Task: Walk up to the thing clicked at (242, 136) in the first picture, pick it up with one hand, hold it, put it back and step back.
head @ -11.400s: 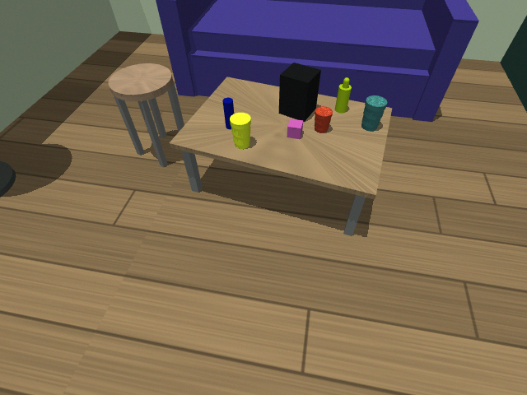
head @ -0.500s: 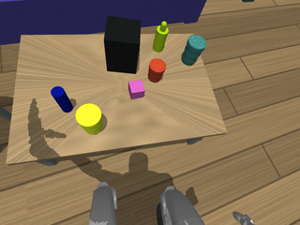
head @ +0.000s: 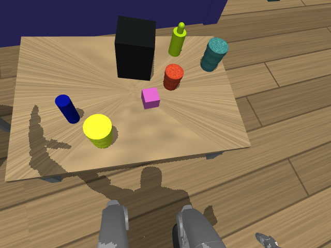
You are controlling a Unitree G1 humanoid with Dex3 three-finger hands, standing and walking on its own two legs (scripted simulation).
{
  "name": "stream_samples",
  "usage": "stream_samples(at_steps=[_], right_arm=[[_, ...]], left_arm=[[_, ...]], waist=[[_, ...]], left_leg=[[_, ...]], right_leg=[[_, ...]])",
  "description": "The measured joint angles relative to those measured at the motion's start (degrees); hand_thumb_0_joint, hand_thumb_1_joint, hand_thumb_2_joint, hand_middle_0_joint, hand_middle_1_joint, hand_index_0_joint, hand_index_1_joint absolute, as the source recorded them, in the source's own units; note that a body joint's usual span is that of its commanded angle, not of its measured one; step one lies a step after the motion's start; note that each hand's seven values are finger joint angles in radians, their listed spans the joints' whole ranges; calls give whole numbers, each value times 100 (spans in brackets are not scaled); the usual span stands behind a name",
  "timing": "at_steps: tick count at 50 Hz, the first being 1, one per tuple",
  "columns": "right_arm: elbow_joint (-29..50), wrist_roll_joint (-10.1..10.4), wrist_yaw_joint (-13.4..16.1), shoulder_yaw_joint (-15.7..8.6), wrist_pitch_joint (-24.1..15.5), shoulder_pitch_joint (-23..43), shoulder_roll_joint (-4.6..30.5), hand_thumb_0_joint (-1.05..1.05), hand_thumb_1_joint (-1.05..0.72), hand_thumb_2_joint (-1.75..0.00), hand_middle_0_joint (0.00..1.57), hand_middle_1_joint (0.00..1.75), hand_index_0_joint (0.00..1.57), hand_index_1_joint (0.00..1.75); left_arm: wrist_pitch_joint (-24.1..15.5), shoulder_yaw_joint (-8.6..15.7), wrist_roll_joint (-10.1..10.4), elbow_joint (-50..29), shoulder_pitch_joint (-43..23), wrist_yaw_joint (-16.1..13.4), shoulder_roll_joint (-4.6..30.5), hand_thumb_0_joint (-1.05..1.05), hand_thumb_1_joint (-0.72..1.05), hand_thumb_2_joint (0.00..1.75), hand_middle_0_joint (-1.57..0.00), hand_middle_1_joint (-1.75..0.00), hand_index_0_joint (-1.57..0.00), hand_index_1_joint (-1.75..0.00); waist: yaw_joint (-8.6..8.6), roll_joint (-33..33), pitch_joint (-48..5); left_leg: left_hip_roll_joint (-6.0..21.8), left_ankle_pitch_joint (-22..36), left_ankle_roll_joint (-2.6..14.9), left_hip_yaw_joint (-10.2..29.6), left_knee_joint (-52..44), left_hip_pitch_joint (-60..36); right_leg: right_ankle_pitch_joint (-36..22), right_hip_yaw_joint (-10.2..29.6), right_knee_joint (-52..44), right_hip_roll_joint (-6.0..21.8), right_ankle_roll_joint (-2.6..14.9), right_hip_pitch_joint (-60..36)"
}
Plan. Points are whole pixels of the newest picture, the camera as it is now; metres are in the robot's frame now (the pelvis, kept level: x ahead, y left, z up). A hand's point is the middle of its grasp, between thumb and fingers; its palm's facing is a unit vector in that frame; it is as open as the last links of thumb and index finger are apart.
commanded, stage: go down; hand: left
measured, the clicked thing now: (100, 133) +0.46 +0.17 -0.26
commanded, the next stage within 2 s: none
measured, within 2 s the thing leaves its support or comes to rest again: neither
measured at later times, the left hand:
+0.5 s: hand out of the picture +0.45 +0.38 +0.05, palm faces +0.19 -0.98 -0.02, open 17.1 cm
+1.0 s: hand out of the picture +0.44 +0.38 +0.05, palm faces +0.20 -0.98 -0.01, open 17.1 cm
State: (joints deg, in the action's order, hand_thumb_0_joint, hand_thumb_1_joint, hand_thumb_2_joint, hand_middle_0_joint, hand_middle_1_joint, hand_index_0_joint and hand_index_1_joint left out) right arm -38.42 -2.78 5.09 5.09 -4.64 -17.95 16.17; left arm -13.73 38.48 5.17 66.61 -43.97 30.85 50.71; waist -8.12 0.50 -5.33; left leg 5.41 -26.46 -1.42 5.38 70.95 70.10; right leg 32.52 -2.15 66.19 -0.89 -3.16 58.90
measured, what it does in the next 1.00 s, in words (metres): stands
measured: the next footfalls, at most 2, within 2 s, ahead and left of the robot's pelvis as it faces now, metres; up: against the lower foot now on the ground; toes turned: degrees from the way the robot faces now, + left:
none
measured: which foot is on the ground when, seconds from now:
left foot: down 0.00-1.00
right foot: down 0.00-1.00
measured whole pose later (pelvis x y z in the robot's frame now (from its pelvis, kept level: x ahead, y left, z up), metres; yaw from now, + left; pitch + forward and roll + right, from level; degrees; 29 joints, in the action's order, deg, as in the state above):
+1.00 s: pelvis -0.01 +0.00 -0.01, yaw +0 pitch +26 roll -7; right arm -39.3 -2.5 5.3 5.7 -4.2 -16.6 15.9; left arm -17.6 40.6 7.9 65.4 -44.4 33.1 50.7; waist -8.3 0.6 -5.4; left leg 5.3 -26.6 -1.7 6.1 73.7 73.4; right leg 33.2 -2.4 69.5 -1.1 -3.0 62.2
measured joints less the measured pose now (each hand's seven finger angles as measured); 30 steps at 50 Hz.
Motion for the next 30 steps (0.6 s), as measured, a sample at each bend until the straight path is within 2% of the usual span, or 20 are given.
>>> stream_samples(at_steps=[21, 30], right_arm=[[-38, -18, -18, 38, 11, 42, -27, 1, -91, -90, 21, 30, 21, 30], [-37, -20, -27, 41, 48, 40, -21, 1, -91, -90, 21, 30, 21, 30]], left_arm=[[-228, 79, 137, -58, -85, 89, -10, -1, -43, 6, -5, -3, -4, -5], [-219, 144, 133, -68, -49, 115, -25, -1, -43, 7, -5, -3, -4, -5]], waist=[[0, 22, 39], [-25, -11, -15]], left_leg=[[-15, -31, 22, 6, 116, 145], [3, -38, 12, 20, 169, 207]], right_leg=[[26, 5, 96, 8, -15, 129], [32, 2, 151, -14, -9, 193]])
